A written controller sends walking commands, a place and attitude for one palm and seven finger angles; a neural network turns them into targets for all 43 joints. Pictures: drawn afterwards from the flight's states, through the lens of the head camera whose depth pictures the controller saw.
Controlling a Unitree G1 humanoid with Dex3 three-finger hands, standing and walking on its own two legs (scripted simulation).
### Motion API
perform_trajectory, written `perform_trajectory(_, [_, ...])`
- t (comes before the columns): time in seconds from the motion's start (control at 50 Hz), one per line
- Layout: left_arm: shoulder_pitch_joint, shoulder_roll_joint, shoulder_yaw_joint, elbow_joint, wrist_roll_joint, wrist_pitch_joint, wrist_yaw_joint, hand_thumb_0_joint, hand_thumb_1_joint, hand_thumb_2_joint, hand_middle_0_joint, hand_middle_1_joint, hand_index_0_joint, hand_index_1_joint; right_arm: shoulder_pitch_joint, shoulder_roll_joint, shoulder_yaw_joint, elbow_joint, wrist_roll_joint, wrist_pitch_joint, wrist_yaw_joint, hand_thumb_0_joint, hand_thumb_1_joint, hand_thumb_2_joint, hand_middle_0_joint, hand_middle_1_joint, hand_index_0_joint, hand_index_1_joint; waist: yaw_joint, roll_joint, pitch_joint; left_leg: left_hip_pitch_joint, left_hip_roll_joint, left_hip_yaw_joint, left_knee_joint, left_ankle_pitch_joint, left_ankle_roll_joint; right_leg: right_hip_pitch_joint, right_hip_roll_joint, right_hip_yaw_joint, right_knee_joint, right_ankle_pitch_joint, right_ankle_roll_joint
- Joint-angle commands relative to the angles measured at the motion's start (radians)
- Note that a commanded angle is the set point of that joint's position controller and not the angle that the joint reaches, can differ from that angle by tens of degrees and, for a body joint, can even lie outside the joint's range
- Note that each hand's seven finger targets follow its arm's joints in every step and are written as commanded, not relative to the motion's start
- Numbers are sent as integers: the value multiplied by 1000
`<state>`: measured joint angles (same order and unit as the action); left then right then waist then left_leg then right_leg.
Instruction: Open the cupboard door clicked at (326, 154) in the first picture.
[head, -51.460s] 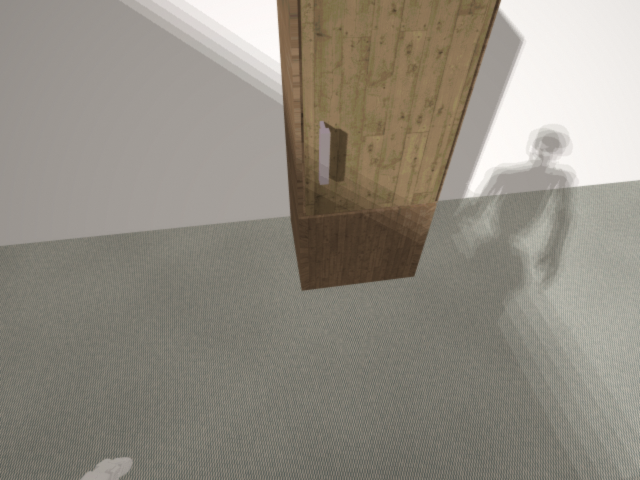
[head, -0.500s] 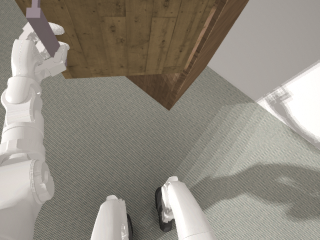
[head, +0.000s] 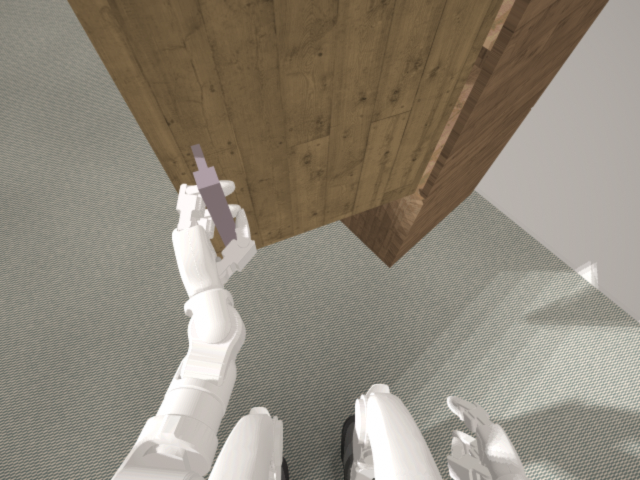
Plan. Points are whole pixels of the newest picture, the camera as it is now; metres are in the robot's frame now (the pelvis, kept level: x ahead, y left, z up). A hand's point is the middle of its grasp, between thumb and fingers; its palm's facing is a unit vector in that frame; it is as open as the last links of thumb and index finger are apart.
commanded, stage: pull the door open along its arc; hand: left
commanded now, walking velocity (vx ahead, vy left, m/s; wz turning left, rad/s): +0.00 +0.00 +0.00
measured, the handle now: (216, 200) +0.45 +0.13 +0.01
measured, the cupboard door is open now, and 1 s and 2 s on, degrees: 70 83 83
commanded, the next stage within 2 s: open thumb and fingers to let go in 0.22 s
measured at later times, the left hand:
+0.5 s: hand (280, 285) +0.34 +0.05 +0.00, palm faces +0.31 -0.95 -0.06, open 6.7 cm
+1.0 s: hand (275, 284) +0.34 +0.05 +0.02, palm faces +0.28 -0.96 -0.02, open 14.3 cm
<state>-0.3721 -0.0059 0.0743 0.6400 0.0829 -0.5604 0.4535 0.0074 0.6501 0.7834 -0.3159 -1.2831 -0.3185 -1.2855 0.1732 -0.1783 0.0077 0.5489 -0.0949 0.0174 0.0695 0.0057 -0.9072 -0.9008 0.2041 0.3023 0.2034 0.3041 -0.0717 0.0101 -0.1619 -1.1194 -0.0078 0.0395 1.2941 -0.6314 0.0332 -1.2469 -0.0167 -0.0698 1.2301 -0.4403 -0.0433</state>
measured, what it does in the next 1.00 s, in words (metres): stands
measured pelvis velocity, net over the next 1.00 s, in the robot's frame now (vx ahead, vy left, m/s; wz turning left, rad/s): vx -0.02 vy -0.02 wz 0.05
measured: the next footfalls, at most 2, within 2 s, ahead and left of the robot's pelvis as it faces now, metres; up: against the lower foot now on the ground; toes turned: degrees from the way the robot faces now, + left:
none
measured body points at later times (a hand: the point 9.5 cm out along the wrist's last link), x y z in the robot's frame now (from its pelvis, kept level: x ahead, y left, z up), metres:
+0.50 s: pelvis -0.01 -0.03 +0.00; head +0.11 -0.04 +0.43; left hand +0.32 +0.10 +0.01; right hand +0.16 -0.26 -0.13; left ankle -0.02 +0.10 -0.62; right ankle +0.07 -0.10 -0.62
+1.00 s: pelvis -0.02 -0.02 +0.00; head +0.09 -0.03 +0.43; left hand +0.32 +0.10 +0.02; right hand +0.14 -0.25 -0.13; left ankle -0.02 +0.10 -0.62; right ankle +0.07 -0.10 -0.62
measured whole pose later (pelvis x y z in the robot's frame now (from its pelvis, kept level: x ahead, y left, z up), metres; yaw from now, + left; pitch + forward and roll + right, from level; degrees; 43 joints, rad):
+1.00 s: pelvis -0.02 -0.02 +0.00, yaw +3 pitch +23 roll +1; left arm -0.26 -0.06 -0.11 0.61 0.09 -0.59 0.51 -0.01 -0.45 0.32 -0.28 -0.98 -0.27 -0.98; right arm 0.18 -0.21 -0.02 0.63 -0.10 -0.07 0.03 0.01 -0.91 -0.90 0.20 0.30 0.20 0.30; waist -0.04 0.02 -0.17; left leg -1.10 -0.03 0.01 1.29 -0.59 0.01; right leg -1.21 -0.04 -0.10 1.24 -0.43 -0.07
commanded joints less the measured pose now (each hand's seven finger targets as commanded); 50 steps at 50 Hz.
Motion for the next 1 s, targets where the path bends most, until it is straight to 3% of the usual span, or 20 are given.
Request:
perform_trajectory(0.0, [-125,57,-18,-249,-12,-89,14,0,900,900,-400,-1350,-400,-1350,91,-140,-59,-69,6,-40,-24,0,-900,-900,200,300,200,300,13,-53,-515,92,-24,-26,-189,327,-39,608,7,73,-151,340,20])
perform_trajectory(0.06, [-48,11,-62,-286,-39,-84,8,0,900,900,-400,-1350,-400,-1350,71,-134,-55,-72,10,-58,-25,0,-900,-900,200,300,200,300,30,-50,-508,96,-28,-24,-201,317,-38,623,6,70,-166,323,17])
perform_trajectory(0.14, [49,-49,-134,-325,-40,-87,23,0,900,900,-400,-1350,-400,-1350,47,-126,-55,-74,9,-82,-21,0,-900,-900,200,300,200,300,28,-83,-466,76,-32,-23,-196,293,-35,625,0,82,-188,303,19])
perform_trajectory(0.24, [69,-98,-224,-366,31,-101,81,0,900,900,-400,-1350,-400,-1350,22,-120,-59,-66,0,-109,-12,0,-900,-900,200,300,200,300,24,-70,-404,73,-33,-31,-186,255,-34,556,-7,88,-191,228,12])
perform_trajectory(0.28, [0,-78,-221,-350,69,-106,107,0,900,900,-400,-1350,-400,-1350,24,-119,-59,-48,-8,-114,-16,0,-900,-900,200,300,200,300,8,-73,-391,59,-33,-35,-168,231,-33,526,-13,97,-184,194,15])
perform_trajectory(0.3, [-96,-52,-209,-346,86,-113,121,0,900,900,-400,-1350,-400,-1350,21,-120,-58,-33,-10,-116,-21,0,-900,-900,200,300,200,300,-16,-68,-375,44,-33,-38,-153,212,-30,503,-19,110,-187,170,19])
perform_trajectory(0.34, [-88,-27,-181,-321,107,-119,136,0,760,840,-390,-1335,-390,-1335,12,-112,-60,-30,-15,-121,-30,0,-900,-900,200,300,200,300,-1,-70,-392,14,-39,-33,-136,185,-28,525,-27,141,-195,127,23])
perform_trajectory(0.36, [-99,-25,-176,-290,102,-118,136,0,690,810,-385,-1327,-385,-1327,6,-112,-57,-25,-13,-123,-33,0,-900,-900,200,300,200,300,-8,-86,-378,-1,-41,-32,-135,165,-28,529,-33,152,-209,96,24])
perform_trajectory(0.42, [-89,0,-142,-304,66,-113,121,0,480,720,-370,-1305,-370,-1305,-6,-113,-59,-37,-8,-124,-42,0,-900,-900,200,300,200,300,12,-74,-439,-9,-47,-25,-132,169,-27,598,-40,184,-229,90,24])
perform_trajectory(0.46, [-102,-38,-167,-295,32,-99,96,0,340,660,-360,-1290,-360,-1290,-5,-112,-59,-33,-4,-123,-46,0,-900,-900,200,300,200,300,2,-82,-452,2,-47,-22,-140,172,-27,614,-40,177,-235,104,28])
perform_trajectory(0.52, [-64,-31,-152,-303,-14,-75,61,0,130,570,-345,-1268,-345,-1268,-5,-117,-56,-48,4,-122,-50,0,-900,-900,200,300,200,300,14,-90,-488,-2,-50,-22,-141,190,-27,659,-41,186,-241,134,28])
perform_trajectory(0.6, [-82,-40,-158,-275,-27,-68,38,0,-150,450,-325,-1237,-325,-1237,-5,-118,-52,-41,7,-122,-51,0,-900,-900,200,300,200,300,-2,-137,-418,-20,-46,-30,-147,154,-28,621,-43,181,-250,76,34])
perform_trajectory(0.7, [-73,-26,-144,-242,-9,-87,32,0,-500,300,-300,-1200,-300,-1200,-5,-121,-52,-38,6,-128,-47,0,-900,-900,200,300,200,300,6,-140,-375,-38,-46,-31,-141,134,-28,588,-45,193,-257,22,31])
perform_trajectory(0.72, [-69,-20,-143,-254,-3,-90,31,0,-500,300,-300,-1200,-300,-1200,-13,-123,-52,-49,5,-128,-46,0,-900,-900,200,300,200,300,20,-103,-392,-32,-47,-30,-143,139,-26,583,-41,187,-247,18,23])
perform_trajectory(0.74, [-86,-39,-165,-238,0,-90,30,0,-500,300,-300,-1200,-300,-1200,-10,-120,-52,-43,2,-128,-44,0,-900,-900,200,300,200,300,9,-96,-378,-25,-46,-27,-144,133,-26,563,-41,181,-249,14,25])
perform_trajectory(0.84, [-109,-38,-158,-235,0,-91,41,0,-500,300,-258,-950,-258,-950,2,-128,-54,-45,1,-127,-42,0,-900,-900,200,300,200,300,13,-84,-390,1,-45,-34,-161,149,-26,541,-30,143,-225,34,19])
perform_trajectory(0.88, [-130,-66,-181,-216,4,-86,48,0,-500,300,-242,-850,-242,-850,8,-130,-54,-39,1,-125,-40,0,-900,-900,200,300,200,300,1,-81,-372,17,-45,-36,-171,143,-25,510,-24,118,-218,34,18])
perform_trajectory(0.98, [-109,-94,-202,-220,28,-79,76,0,-500,300,-200,-600,-200,-600,25,-132,-62,-43,-5,-119,-34,0,-900,-900,200,300,200,300,12,-76,-425,62,-41,-40,-184,199,-28,508,-13,79,-181,117,13])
